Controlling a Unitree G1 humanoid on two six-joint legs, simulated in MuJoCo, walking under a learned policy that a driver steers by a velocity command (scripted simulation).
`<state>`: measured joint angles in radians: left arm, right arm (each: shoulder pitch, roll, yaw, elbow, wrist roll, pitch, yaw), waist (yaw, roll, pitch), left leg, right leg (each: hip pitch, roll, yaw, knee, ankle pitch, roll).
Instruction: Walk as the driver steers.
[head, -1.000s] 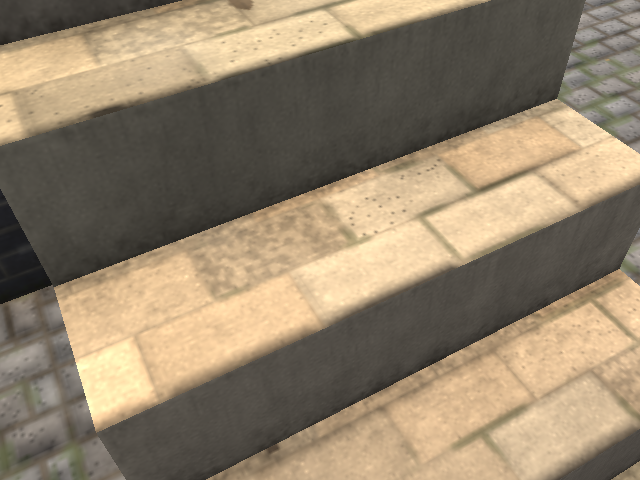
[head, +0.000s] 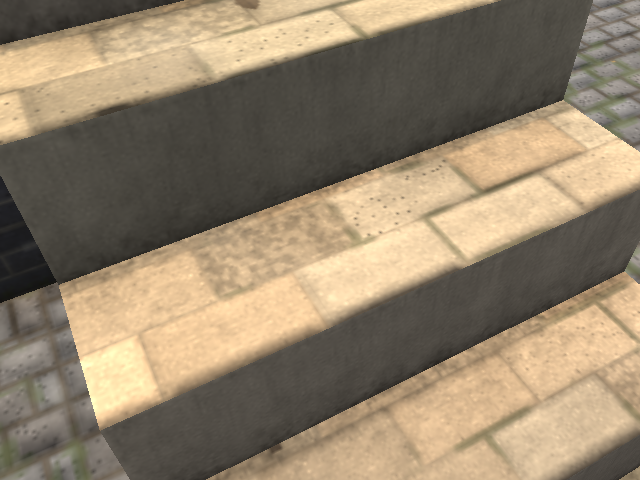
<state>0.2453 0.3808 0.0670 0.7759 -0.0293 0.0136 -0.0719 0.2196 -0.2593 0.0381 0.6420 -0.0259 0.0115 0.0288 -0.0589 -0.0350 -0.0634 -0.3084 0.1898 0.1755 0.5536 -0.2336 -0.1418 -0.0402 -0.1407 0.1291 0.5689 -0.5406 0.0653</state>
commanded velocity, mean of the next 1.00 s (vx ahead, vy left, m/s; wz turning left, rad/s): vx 0.00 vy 0.00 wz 0.00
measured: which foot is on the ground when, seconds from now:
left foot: down 0.00-1.00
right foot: down 0.00-1.00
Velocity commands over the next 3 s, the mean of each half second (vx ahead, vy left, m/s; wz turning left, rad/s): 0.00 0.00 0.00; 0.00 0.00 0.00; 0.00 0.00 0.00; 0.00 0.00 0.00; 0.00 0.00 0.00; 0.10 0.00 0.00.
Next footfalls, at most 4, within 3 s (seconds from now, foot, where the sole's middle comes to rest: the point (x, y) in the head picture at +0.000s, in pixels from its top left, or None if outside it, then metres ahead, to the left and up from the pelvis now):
none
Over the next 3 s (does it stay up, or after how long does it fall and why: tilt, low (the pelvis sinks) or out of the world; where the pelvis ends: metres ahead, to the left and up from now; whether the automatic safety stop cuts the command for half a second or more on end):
stays up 0.00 0.00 0.00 its command is cut before an obstacle from the start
